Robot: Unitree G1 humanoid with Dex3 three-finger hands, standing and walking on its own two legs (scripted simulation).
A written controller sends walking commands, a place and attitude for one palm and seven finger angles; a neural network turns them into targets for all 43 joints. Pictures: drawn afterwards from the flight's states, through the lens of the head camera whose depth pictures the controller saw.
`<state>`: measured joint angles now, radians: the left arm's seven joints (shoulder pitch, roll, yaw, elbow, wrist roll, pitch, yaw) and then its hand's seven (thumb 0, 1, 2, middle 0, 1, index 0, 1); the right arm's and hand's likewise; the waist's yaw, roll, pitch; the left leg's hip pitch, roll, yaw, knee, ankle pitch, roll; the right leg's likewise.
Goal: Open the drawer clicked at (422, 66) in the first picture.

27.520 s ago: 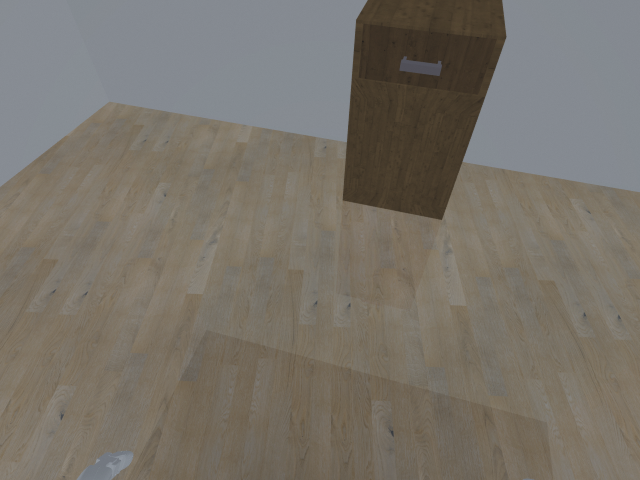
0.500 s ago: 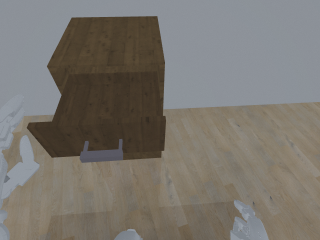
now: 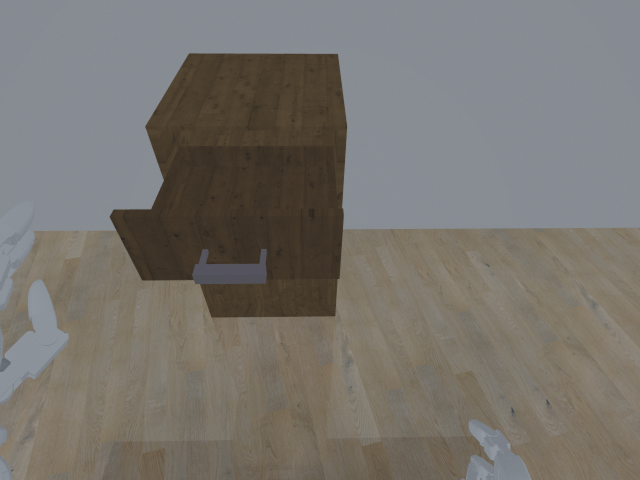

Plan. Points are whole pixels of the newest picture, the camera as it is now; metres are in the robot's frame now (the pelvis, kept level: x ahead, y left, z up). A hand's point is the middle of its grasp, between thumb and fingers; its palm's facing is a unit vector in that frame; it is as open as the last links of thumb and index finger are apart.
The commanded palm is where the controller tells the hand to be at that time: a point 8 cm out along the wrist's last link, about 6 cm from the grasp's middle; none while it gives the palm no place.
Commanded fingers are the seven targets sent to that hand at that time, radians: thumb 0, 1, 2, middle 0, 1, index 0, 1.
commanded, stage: stop stepping back and stand still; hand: left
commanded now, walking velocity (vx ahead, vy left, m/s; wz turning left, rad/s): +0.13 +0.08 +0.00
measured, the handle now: (232, 264) +0.50 +0.20 -0.07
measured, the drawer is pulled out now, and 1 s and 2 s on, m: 0.30 0.30 0.30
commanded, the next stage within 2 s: let the arm hang, fingers relaxed in 0.52 s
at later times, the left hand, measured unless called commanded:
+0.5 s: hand (87, 370) +0.17 +0.21 +0.17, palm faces +0.33 -0.83 -0.46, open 7.4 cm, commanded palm +0.10 +0.26 +0.19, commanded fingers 0.00 0.90 0.90 -0.20 -0.30 -0.20 -0.30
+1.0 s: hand out of the picture -0.03 +0.16 -0.16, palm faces +0.04 -0.98 -0.19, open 7.0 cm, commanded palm none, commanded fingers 0.00 0.90 0.90 -0.20 -0.30 -0.20 -0.30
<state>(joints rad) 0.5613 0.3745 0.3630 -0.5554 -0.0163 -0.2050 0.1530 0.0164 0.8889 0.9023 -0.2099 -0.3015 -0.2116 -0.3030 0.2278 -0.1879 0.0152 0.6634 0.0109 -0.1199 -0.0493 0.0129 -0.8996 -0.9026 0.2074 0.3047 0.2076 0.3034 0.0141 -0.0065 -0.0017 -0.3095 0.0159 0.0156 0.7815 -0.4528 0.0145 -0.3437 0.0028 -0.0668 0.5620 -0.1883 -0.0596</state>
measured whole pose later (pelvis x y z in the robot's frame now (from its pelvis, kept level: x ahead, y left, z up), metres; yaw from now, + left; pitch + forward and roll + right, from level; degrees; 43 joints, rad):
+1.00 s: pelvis -0.03 -0.02 +0.01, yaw +2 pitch -2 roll +0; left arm 0.33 0.19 0.00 0.92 0.01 0.04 0.02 0.00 0.98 0.90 -0.21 -0.30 -0.21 -0.30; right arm 0.25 -0.17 0.02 0.92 -0.01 0.03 -0.01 0.00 -0.93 -0.90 0.21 0.30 0.21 0.30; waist 0.00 -0.02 0.09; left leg -0.24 0.01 0.00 0.50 -0.23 0.00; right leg -0.19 0.01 -0.02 0.48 -0.27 -0.01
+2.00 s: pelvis -0.03 -0.02 +0.02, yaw +2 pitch -2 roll +0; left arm 0.27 0.13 0.00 1.15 0.01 -0.01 0.04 0.01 0.91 0.90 -0.20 -0.30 -0.20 -0.30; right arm 0.28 -0.14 0.00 1.13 -0.01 0.01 -0.03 0.00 -0.91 -0.90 0.20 0.30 0.20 0.30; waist -0.01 0.02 0.09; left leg -0.17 0.01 0.02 0.39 -0.18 0.00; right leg -0.14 0.00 -0.01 0.41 -0.23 -0.01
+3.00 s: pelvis -0.02 -0.03 +0.02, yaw +1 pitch -2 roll +0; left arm 0.24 0.14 0.01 1.14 0.01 -0.01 0.04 0.01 0.91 0.90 -0.20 -0.30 -0.20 -0.30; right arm 0.24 -0.15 -0.01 1.14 -0.01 0.01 -0.03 0.00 -0.91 -0.90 0.20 0.30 0.20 0.30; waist -0.01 0.02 0.09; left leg -0.15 0.02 0.02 0.36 -0.18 -0.02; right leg -0.12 0.02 -0.01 0.38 -0.22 -0.03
